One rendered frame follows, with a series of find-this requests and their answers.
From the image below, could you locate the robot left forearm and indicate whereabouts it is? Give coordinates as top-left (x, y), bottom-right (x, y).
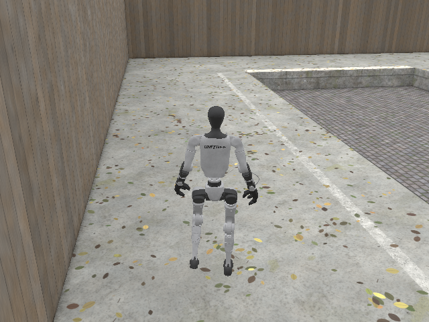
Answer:
top-left (176, 161), bottom-right (189, 186)

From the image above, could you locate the robot right upper arm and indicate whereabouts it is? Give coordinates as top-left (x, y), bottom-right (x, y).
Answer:
top-left (229, 136), bottom-right (249, 173)

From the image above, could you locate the robot left upper arm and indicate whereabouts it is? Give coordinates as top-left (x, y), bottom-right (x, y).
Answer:
top-left (182, 135), bottom-right (202, 172)

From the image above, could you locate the robot left hand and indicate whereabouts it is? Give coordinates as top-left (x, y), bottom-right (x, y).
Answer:
top-left (174, 183), bottom-right (190, 197)

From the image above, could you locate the robot left shin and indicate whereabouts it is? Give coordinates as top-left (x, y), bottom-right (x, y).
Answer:
top-left (191, 214), bottom-right (201, 260)

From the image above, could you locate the robot shin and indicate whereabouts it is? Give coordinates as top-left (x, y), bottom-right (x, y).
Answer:
top-left (191, 214), bottom-right (201, 260)
top-left (225, 223), bottom-right (235, 267)

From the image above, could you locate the robot right hand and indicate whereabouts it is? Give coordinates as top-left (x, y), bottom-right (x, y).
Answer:
top-left (243, 189), bottom-right (258, 205)

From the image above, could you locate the robot right shin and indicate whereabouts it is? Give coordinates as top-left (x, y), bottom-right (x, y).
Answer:
top-left (225, 223), bottom-right (235, 267)

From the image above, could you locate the robot right forearm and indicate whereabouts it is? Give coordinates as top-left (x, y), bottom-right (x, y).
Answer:
top-left (242, 163), bottom-right (256, 191)

